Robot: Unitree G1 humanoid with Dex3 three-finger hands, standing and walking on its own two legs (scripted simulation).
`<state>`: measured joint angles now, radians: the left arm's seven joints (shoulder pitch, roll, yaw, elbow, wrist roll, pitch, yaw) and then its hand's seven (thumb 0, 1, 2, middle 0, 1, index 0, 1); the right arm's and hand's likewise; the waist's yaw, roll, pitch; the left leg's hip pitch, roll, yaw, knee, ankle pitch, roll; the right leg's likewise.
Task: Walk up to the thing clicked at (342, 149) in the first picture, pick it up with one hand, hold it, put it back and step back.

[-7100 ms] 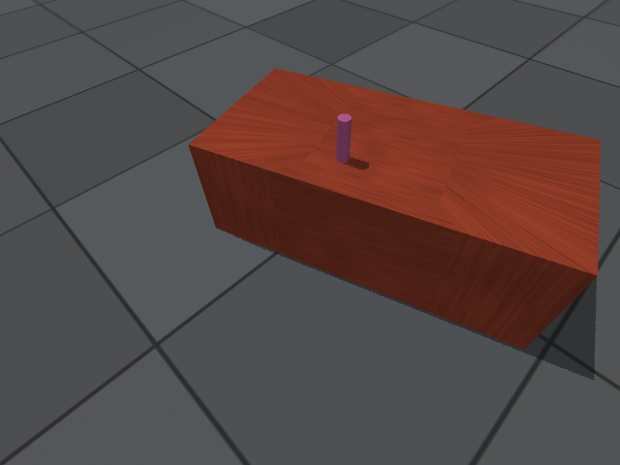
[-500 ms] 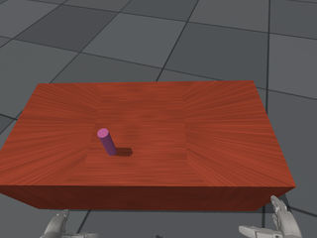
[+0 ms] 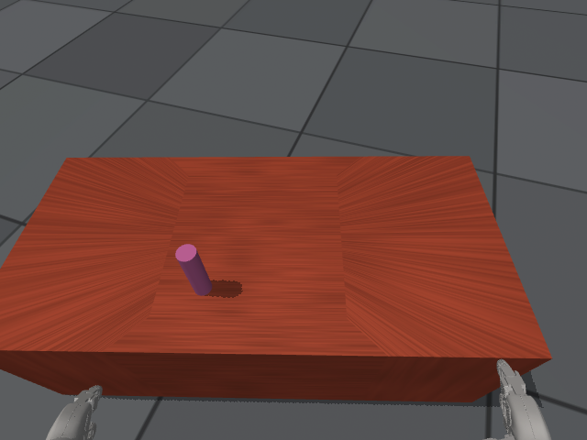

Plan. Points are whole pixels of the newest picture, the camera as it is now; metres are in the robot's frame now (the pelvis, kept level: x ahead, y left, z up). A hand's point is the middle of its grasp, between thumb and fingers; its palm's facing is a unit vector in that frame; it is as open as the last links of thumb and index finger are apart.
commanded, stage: go down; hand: left
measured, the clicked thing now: (195, 271) +0.49 +0.25 -0.23
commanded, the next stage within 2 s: none
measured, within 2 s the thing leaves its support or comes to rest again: neither
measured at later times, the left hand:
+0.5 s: hand (95, 421) +0.17 +0.30 -0.09, palm faces +0.11 -0.95 -0.31, open 17.4 cm
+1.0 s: hand (53, 326) +0.29 +0.37 -0.02, palm faces +0.18 -0.97 -0.16, open 17.5 cm
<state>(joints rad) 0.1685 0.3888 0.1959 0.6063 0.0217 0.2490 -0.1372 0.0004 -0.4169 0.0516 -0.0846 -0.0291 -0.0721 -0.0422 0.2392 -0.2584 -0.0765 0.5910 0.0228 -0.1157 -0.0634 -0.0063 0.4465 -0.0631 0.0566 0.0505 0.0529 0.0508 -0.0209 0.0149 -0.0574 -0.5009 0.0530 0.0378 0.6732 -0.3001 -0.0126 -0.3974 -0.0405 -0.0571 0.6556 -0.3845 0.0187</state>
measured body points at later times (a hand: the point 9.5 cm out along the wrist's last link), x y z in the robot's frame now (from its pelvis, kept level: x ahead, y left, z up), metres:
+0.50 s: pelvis -0.01 +0.00 -0.01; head +0.03 +0.01 +0.44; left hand +0.17 +0.35 -0.06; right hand +0.15 -0.25 -0.06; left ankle +0.02 +0.13 -0.72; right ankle -0.04 -0.13 -0.72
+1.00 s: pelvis -0.02 +0.01 -0.02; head +0.04 +0.03 +0.43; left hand +0.27 +0.42 -0.01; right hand +0.13 -0.26 -0.07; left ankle +0.02 +0.13 -0.72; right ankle -0.04 -0.13 -0.72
